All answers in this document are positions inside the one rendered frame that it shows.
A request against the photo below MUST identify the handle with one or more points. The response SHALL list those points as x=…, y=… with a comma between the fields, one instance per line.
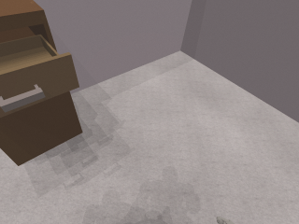
x=21, y=99

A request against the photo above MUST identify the drawer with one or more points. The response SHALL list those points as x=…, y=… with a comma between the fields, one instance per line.
x=30, y=61

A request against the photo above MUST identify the cabinet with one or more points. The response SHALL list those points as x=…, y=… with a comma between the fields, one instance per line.
x=36, y=129

